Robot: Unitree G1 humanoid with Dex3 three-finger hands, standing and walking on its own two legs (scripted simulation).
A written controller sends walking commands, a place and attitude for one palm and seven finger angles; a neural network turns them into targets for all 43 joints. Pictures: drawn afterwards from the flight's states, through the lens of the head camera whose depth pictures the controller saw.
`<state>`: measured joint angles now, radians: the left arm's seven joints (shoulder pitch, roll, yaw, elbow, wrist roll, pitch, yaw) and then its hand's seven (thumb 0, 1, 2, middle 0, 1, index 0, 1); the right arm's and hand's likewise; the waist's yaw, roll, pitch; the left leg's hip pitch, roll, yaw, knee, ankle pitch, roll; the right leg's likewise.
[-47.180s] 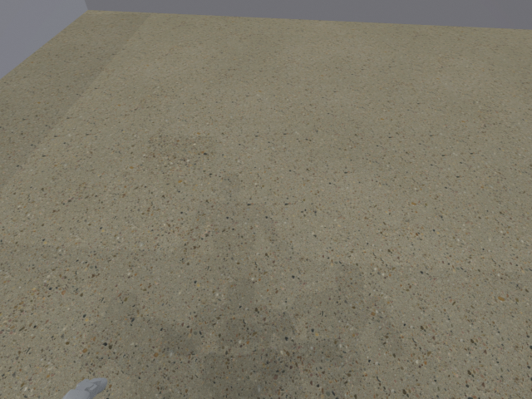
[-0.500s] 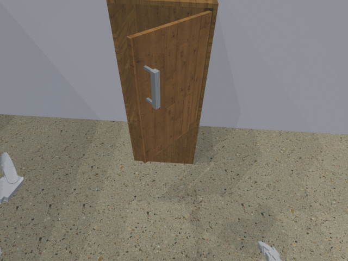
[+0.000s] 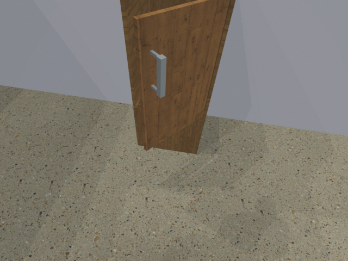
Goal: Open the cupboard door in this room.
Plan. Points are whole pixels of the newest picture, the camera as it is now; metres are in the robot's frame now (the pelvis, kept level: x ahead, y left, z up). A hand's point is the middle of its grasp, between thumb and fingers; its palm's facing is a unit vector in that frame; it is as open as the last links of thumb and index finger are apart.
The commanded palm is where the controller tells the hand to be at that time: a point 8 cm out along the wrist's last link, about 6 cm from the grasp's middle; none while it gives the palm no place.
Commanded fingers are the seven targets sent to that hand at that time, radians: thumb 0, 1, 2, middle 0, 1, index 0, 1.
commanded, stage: let the arm hang, fingers relaxed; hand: left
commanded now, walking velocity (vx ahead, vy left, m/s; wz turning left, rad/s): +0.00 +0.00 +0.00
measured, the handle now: (157, 74) +0.63 +0.09 +0.07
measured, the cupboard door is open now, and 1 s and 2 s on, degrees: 49 49 49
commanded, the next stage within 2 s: look to check the result in 0.76 s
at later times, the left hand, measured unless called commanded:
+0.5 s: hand out of the picture +0.02 +0.19 -0.15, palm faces +0.00 -0.98 -0.22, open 7.3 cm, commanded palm none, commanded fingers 0.00 0.90 0.90 -0.20 -0.30 -0.20 -0.30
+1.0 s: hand out of the picture +0.00 +0.19 -0.16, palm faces +0.01 -0.98 -0.19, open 7.3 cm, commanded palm none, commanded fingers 0.00 0.90 0.90 -0.20 -0.30 -0.20 -0.30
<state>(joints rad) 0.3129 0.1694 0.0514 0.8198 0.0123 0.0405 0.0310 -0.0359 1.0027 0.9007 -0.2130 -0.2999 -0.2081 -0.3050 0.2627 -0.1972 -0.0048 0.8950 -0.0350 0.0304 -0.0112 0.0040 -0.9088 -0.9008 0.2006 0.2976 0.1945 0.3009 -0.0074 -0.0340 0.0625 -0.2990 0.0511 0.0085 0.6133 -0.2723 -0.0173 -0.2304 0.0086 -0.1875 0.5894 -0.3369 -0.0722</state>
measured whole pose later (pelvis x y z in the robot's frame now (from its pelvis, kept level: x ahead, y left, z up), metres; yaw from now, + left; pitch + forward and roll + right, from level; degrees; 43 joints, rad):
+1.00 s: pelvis +0.01 +0.02 +0.02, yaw -3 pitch -2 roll +0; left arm 0.30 0.12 0.02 1.16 0.01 0.00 0.04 0.00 0.91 0.90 -0.20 -0.30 -0.20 -0.30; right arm 0.31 -0.12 0.00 1.15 -0.02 0.01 -0.04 0.00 -0.91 -0.90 0.20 0.30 0.19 0.30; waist -0.01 0.02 0.04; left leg -0.17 0.02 0.08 0.40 -0.20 0.00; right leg -0.15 -0.01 -0.13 0.41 -0.24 -0.04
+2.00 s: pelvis +0.01 -0.01 +0.00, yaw -15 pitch +1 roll +2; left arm 0.19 0.21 0.10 0.97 0.03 0.02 0.00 0.00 0.91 0.90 -0.20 -0.30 -0.20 -0.30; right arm 0.20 -0.23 -0.06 1.01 -0.02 0.06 -0.04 0.00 -0.91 -0.90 0.20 0.30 0.20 0.30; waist 0.02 0.05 0.10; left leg -0.35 0.10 0.14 0.84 -0.48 -0.04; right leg -0.32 0.01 -0.01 0.67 -0.35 -0.06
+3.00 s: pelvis +0.05 -0.02 +0.01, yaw -52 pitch +1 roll +1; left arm 0.15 0.24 0.06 0.89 0.03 0.04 0.01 0.00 0.91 0.90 -0.20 -0.30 -0.20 -0.30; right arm 0.21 -0.26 -0.06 0.91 -0.01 0.06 -0.02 0.01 -0.91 -0.90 0.20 0.30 0.19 0.30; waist -0.02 -0.01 0.11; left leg -0.45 0.07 0.05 0.99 -0.47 -0.07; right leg -0.31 0.01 0.07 0.56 -0.28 -0.01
